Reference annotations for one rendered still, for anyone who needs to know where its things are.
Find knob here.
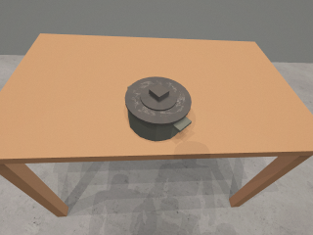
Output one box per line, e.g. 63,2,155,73
149,83,169,101

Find table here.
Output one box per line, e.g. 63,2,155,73
0,33,313,217

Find lid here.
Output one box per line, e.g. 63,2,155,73
124,76,192,126

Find pot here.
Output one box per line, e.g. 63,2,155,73
127,85,192,142

